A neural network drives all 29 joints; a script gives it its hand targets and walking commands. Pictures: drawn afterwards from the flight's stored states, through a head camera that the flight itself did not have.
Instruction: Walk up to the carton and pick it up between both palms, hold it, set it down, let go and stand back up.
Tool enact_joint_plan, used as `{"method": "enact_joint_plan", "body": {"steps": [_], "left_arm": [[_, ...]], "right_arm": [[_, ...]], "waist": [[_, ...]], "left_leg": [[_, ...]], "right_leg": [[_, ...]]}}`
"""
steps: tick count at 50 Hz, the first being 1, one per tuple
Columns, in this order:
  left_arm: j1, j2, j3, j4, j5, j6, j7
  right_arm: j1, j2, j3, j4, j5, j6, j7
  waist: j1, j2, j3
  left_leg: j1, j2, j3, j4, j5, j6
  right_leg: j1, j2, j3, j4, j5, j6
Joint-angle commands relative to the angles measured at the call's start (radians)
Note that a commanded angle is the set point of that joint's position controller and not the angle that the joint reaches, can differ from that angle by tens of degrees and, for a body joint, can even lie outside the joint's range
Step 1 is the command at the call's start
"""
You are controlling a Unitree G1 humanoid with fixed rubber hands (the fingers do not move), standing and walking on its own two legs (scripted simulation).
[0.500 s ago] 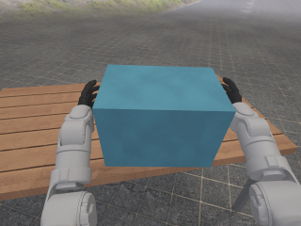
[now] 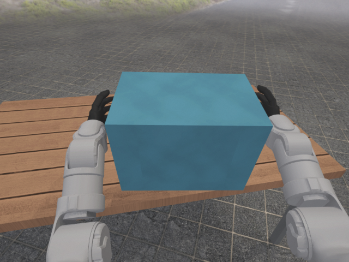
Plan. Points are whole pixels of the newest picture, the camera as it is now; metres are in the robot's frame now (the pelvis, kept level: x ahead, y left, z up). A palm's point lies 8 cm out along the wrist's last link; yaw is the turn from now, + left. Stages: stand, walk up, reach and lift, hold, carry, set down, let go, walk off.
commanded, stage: hold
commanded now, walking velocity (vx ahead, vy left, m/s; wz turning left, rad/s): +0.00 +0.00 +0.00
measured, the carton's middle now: (183, 131) +0.37 +0.01 +0.16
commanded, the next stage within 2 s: none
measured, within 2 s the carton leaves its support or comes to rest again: neither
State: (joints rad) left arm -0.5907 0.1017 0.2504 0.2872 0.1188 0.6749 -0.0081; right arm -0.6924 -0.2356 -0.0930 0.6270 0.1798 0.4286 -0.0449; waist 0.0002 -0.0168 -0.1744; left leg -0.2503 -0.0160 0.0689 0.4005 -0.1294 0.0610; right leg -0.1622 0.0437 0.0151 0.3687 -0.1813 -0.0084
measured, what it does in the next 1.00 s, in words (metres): stands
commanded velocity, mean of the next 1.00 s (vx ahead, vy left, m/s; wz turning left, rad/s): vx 0.00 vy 0.00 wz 0.00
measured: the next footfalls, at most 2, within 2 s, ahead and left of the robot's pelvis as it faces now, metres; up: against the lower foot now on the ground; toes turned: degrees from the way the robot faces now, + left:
none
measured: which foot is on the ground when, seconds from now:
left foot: down 0.00-1.00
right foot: down 0.00-1.00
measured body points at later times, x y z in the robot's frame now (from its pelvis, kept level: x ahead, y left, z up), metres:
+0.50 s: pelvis +0.00 +0.00 +0.00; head -0.08 +0.02 +0.44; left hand +0.36 +0.21 +0.20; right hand +0.38 -0.18 +0.21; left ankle +0.06 +0.07 -0.74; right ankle +0.01 -0.11 -0.74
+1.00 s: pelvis +0.00 +0.00 +0.00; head -0.08 +0.02 +0.44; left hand +0.36 +0.21 +0.20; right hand +0.38 -0.18 +0.21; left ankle +0.06 +0.07 -0.74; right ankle +0.01 -0.11 -0.74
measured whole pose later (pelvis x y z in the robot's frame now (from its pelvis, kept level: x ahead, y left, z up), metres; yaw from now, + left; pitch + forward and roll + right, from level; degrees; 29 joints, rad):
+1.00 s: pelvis +0.00 +0.00 +0.00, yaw +0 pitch -2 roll -1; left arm -0.59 0.10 0.26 0.25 0.13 0.70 -0.02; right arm -0.67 -0.22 -0.12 0.58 0.18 0.45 -0.05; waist 0.00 -0.02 -0.17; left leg -0.25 -0.02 0.07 0.40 -0.13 0.06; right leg -0.16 0.04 0.02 0.36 -0.18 -0.01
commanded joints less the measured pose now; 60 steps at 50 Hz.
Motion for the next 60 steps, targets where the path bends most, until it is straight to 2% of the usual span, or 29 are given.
{"method": "enact_joint_plan", "body": {"steps": [1,3,4,7,11,14,16,17,18,22,23,29,31,32,33,35,36,37,38,39,43,45,48,49,50,51,55,56,60], "left_arm": [[-0.606,-0.451,-0.359,-0.252,-0.121,-0.058,-0.193],[-0.627,-0.472,-0.386,-0.298,-0.135,-0.064,-0.189],[-0.623,-0.478,-0.380,-0.283,-0.131,-0.060,-0.190],[-0.607,-0.471,-0.361,-0.243,-0.113,-0.049,-0.194],[-0.606,-0.467,-0.377,-0.289,-0.130,-0.051,-0.199],[-0.648,-0.492,-0.407,-0.312,-0.164,-0.060,-0.188],[-0.613,-0.476,-0.396,-0.304,-0.144,-0.056,-0.188],[-0.606,-0.474,-0.368,-0.279,-0.135,-0.047,-0.191],[-0.601,-0.454,-0.360,-0.269,-0.128,-0.044,-0.194],[-0.604,-0.442,-0.325,-0.249,-0.106,-0.042,-0.204],[-0.608,-0.451,-0.338,-0.240,-0.111,-0.042,-0.206],[-0.609,-0.447,-0.343,-0.231,-0.094,-0.030,-0.206],[-0.616,-0.466,-0.361,-0.222,-0.108,-0.036,-0.203],[-0.616,-0.480,-0.383,-0.250,-0.129,-0.042,-0.198],[-0.634,-0.469,-0.374,-0.248,-0.116,-0.042,-0.201],[-0.606,-0.457,-0.343,-0.228,-0.106,-0.042,-0.201],[-0.572,-0.446,-0.327,-0.202,-0.088,-0.034,-0.206],[-0.611,-0.462,-0.366,-0.254,-0.107,-0.039,-0.202],[-0.617,-0.458,-0.354,-0.241,-0.106,-0.037,-0.202],[-0.634,-0.476,-0.392,-0.297,-0.127,-0.046,-0.198],[-0.599,-0.468,-0.375,-0.282,-0.121,-0.037,-0.193],[-0.591,-0.482,-0.397,-0.310,-0.124,-0.034,-0.195],[-0.555,-0.475,-0.389,-0.316,-0.139,-0.043,-0.189],[-0.583,-0.470,-0.386,-0.319,-0.134,-0.042,-0.192],[-0.588,-0.462,-0.380,-0.290,-0.122,-0.037,-0.194],[-0.570,-0.472,-0.381,-0.307,-0.127,-0.032,-0.198],[-0.588,-0.450,-0.356,-0.273,-0.099,-0.023,-0.204],[-0.585,-0.459,-0.369,-0.277,-0.109,-0.024,-0.204],[-0.565,-0.439,-0.341,-0.263,-0.095,-0.021,-0.211]], "right_arm": [[-0.659,0.508,0.276,-0.352,0.116,-0.048,0.123],[-0.656,0.513,0.277,-0.371,0.126,-0.050,0.127],[-0.657,0.507,0.261,-0.349,0.123,-0.041,0.126],[-0.673,0.488,0.244,-0.331,0.117,-0.044,0.138],[-0.686,0.511,0.285,-0.392,0.136,-0.046,0.129],[-0.679,0.516,0.273,-0.404,0.121,-0.047,0.125],[-0.660,0.513,0.280,-0.405,0.133,-0.040,0.126],[-0.686,0.509,0.275,-0.396,0.122,-0.039,0.125],[-0.666,0.502,0.258,-0.372,0.111,-0.030,0.126],[-0.688,0.507,0.258,-0.355,0.114,-0.029,0.135],[-0.675,0.495,0.234,-0.343,0.094,-0.028,0.134],[-0.682,0.483,0.237,-0.326,0.095,-0.026,0.139],[-0.697,0.480,0.223,-0.328,0.085,-0.031,0.145],[-0.700,0.488,0.230,-0.373,0.091,-0.043,0.143],[-0.693,0.476,0.212,-0.341,0.079,-0.035,0.143],[-0.692,0.500,0.242,-0.341,0.087,-0.032,0.144],[-0.678,0.504,0.243,-0.345,0.086,-0.030,0.137],[-0.687,0.491,0.224,-0.364,0.083,-0.035,0.142],[-0.694,0.483,0.233,-0.343,0.086,-0.032,0.142],[-0.675,0.481,0.237,-0.347,0.090,-0.041,0.147],[-0.700,0.498,0.257,-0.393,0.104,-0.040,0.141],[-0.662,0.484,0.252,-0.393,0.108,-0.037,0.135],[-0.667,0.512,0.289,-0.471,0.123,-0.041,0.127],[-0.656,0.486,0.271,-0.418,0.115,-0.035,0.127],[-0.671,0.484,0.266,-0.403,0.111,-0.033,0.130],[-0.670,0.496,0.274,-0.420,0.116,-0.032,0.129],[-0.642,0.462,0.214,-0.325,0.086,-0.018,0.139],[-0.663,0.466,0.228,-0.374,0.087,-0.027,0.141],[-0.652,0.487,0.244,-0.365,0.094,-0.020,0.138]], "waist": [[-0.070,-0.026,-0.227],[-0.065,0.000,-0.286],[-0.079,-0.007,-0.251],[-0.065,-0.003,-0.220],[-0.065,-0.015,-0.268],[-0.096,0.010,-0.301],[-0.081,0.014,-0.275],[-0.063,-0.015,-0.262],[-0.082,-0.020,-0.243],[-0.050,-0.047,-0.233],[-0.068,-0.033,-0.225],[-0.065,-0.014,-0.201],[-0.084,-0.013,-0.223],[-0.090,-0.016,-0.267],[-0.097,-0.004,-0.225],[-0.062,-0.038,-0.199],[-0.061,-0.039,-0.188],[-0.078,-0.012,-0.248],[-0.072,-0.012,-0.229],[-0.094,0.003,-0.258],[-0.067,-0.019,-0.260],[-0.095,0.010,-0.273],[-0.075,-0.025,-0.317],[-0.092,-0.011,-0.271],[-0.079,-0.014,-0.263],[-0.084,-0.022,-0.277],[-0.093,0.008,-0.231],[-0.092,-0.009,-0.227],[-0.079,-0.024,-0.201]], "left_leg": [[0.324,0.014,-0.084,-0.126,0.114,-0.042],[0.354,0.033,-0.099,-0.132,0.117,-0.052],[0.338,0.032,-0.102,-0.137,0.101,-0.056],[0.312,0.032,-0.098,-0.149,0.071,-0.056],[0.330,0.023,-0.090,-0.126,0.145,-0.046],[0.355,0.025,-0.095,-0.123,0.146,-0.058],[0.341,0.021,-0.099,-0.120,0.132,-0.058],[0.335,0.027,-0.093,-0.131,0.117,-0.046],[0.326,0.029,-0.097,-0.139,0.098,-0.042],[0.325,0.035,-0.098,-0.153,0.069,-0.034],[0.313,0.029,-0.090,-0.158,0.051,-0.041],[0.309,0.039,-0.101,-0.161,0.044,-0.046],[0.324,0.045,-0.105,-0.162,0.012,-0.049],[0.337,0.045,-0.109,-0.152,0.059,-0.056],[0.318,0.037,-0.098,-0.162,0.028,-0.056],[0.314,0.039,-0.094,-0.159,0.044,-0.040],[0.303,0.025,-0.082,-0.158,0.049,-0.033],[0.328,0.039,-0.099,-0.158,0.063,-0.052],[0.321,0.037,-0.097,-0.161,0.041,-0.046],[0.355,0.043,-0.102,-0.157,0.070,-0.063],[0.340,0.038,-0.100,-0.149,0.098,-0.050],[0.361,0.035,-0.105,-0.129,0.160,-0.065],[0.370,0.027,-0.097,-0.121,0.194,-0.053],[0.356,0.033,-0.102,-0.131,0.154,-0.058],[0.349,0.033,-0.103,-0.137,0.121,-0.056],[0.357,0.035,-0.105,-0.132,0.153,-0.052],[0.335,0.045,-0.105,-0.160,0.064,-0.063],[0.333,0.043,-0.106,-0.160,0.074,-0.058],[0.315,0.033,-0.091,-0.157,0.091,-0.043]], "right_leg": [[0.052,-0.005,0.003,-0.138,0.153,0.016],[0.051,-0.002,0.010,-0.135,0.164,0.003],[0.039,-0.003,0.008,-0.138,0.141,0.002],[0.037,-0.007,0.005,-0.146,0.101,-0.002],[0.064,-0.003,0.005,-0.134,0.183,0.006],[0.057,0.000,0.002,-0.127,0.193,0.002],[0.061,0.003,0.004,-0.128,0.195,0.003],[0.054,-0.003,0.007,-0.142,0.152,0.004],[0.061,-0.010,0.010,-0.146,0.153,0.002],[0.046,-0.005,0.006,-0.147,0.090,0.002],[0.047,-0.010,0.001,-0.151,0.079,-0.003],[0.034,-0.012,0.004,-0.149,0.077,-0.006],[0.020,-0.013,0.006,-0.154,0.057,-0.005],[0.044,-0.013,0.003,-0.143,0.119,-0.002],[0.024,-0.011,-0.005,-0.149,0.077,-0.005],[0.031,-0.013,0.007,-0.153,0.081,0.002],[0.049,-0.012,0.003,-0.158,0.086,0.003],[0.048,-0.006,0.000,-0.141,0.118,-0.002],[0.037,-0.012,0.003,-0.152,0.082,0.002],[0.035,-0.006,-0.006,-0.140,0.110,0.000],[0.052,-0.002,-0.002,-0.138,0.138,0.004],[0.070,0.000,-0.002,-0.124,0.218,0.007],[0.102,0.003,0.001,-0.128,0.253,0.013],[0.077,0.002,0.000,-0.130,0.208,0.010],[0.061,-0.003,0.002,-0.137,0.171,0.010],[0.078,-0.006,0.007,-0.133,0.207,0.011],[0.065,-0.011,0.007,-0.146,0.126,-0.008],[0.060,-0.009,0.003,-0.148,0.131,-0.001],[0.075,-0.013,0.005,-0.150,0.148,0.000]]}}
